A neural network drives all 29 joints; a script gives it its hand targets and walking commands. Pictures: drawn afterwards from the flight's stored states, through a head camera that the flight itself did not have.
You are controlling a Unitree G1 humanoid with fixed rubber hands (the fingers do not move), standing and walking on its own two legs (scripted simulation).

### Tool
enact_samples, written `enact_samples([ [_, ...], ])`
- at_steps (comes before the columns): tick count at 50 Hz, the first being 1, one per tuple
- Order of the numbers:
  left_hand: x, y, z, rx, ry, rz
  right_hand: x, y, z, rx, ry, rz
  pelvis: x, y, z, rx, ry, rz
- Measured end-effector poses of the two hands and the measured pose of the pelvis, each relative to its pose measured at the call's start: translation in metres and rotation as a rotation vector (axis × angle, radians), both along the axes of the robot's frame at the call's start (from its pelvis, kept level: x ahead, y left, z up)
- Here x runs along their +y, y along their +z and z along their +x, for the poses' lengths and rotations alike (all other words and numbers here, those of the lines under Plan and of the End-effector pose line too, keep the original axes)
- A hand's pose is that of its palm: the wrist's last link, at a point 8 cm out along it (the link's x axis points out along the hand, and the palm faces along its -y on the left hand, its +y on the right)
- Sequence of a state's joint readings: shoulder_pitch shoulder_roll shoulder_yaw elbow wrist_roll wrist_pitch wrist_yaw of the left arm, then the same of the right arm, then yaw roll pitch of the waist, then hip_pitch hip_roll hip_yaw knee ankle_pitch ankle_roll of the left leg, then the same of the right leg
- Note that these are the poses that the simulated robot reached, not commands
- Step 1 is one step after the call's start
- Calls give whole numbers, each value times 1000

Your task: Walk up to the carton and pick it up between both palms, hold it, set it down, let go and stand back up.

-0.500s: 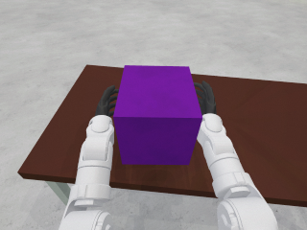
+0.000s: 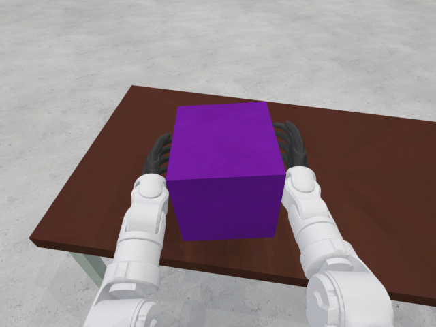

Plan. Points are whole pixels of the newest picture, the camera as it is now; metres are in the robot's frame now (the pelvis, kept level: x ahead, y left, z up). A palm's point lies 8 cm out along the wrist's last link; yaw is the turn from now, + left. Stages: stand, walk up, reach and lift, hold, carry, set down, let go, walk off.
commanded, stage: set down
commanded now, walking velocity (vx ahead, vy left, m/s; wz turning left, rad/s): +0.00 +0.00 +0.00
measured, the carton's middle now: (225, 170) +0.40 +0.03 +0.09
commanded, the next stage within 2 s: none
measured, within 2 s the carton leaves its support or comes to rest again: rests again in 1.86 s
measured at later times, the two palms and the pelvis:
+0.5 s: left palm (162, 184) +0.37 +0.16 +0.06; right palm (294, 170) +0.42 -0.11 +0.08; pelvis +0.01 -0.01 +0.00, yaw +0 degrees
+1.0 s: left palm (164, 191) +0.39 +0.16 +0.01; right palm (284, 175) +0.45 -0.10 +0.03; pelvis +0.02 -0.01 +0.00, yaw -1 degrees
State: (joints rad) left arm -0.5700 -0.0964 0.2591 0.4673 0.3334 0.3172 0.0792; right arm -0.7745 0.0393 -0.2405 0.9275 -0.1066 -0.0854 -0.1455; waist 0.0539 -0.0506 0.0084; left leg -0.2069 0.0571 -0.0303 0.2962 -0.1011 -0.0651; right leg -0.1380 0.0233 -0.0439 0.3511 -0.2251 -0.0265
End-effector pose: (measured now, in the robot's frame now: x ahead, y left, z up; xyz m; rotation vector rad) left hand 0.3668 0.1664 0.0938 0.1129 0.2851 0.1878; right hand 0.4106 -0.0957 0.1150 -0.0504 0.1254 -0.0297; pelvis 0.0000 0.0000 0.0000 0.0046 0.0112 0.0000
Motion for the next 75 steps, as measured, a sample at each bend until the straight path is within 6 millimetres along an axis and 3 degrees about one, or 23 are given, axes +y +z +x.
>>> enact_samples([
  [18,-13,-27,2,47,1,18,-13,-26,5,43,10,-4,-10,0,4,20,-4,1],
  [54,-10,-87,22,85,67,10,-5,-86,43,80,79,0,-10,-5,16,248,-12,-11],
  [75,-11,-89,29,43,78,9,-8,-90,54,94,102,-25,-8,-7,13,299,-15,-17],
])
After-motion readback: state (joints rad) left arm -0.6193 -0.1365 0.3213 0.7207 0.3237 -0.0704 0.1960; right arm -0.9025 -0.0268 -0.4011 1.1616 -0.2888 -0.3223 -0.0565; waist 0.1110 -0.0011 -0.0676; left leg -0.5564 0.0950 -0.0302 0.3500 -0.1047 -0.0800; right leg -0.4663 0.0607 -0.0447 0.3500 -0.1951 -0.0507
